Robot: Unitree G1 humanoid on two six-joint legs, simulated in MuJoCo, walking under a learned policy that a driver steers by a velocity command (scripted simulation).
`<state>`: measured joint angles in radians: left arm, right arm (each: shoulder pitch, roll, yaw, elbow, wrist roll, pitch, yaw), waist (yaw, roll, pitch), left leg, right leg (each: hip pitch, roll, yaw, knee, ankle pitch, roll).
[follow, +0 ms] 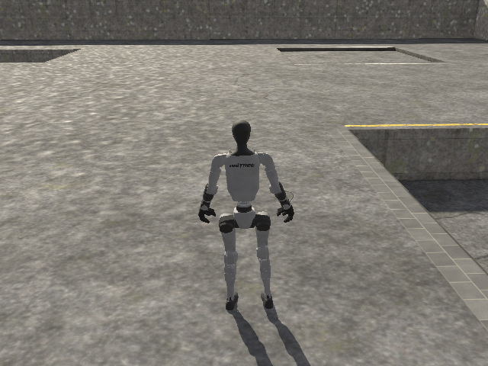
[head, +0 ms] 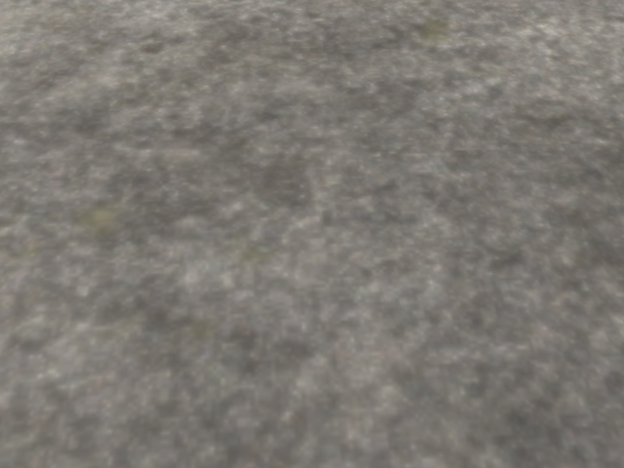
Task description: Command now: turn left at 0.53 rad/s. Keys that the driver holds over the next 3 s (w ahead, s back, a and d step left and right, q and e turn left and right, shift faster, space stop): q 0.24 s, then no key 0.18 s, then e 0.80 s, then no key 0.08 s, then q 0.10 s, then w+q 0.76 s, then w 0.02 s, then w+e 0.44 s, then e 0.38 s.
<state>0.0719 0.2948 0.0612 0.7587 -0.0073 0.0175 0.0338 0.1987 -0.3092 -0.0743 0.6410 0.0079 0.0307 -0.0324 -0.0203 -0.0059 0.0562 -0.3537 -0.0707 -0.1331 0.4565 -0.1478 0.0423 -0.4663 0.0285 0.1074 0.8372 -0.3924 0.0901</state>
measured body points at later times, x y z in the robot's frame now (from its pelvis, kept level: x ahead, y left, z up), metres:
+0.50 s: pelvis +0.01 -0.03 +0.00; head +0.04 -0.04 +0.45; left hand +0.06 +0.26 -0.11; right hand +0.22 -0.26 -0.10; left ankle -0.04 +0.11 -0.73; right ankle +0.03 -0.15 -0.74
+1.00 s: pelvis +0.00 -0.07 -0.01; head +0.04 -0.10 +0.43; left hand +0.12 +0.23 -0.09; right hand +0.16 -0.35 -0.13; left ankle -0.05 +0.09 -0.67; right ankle +0.01 -0.14 -0.74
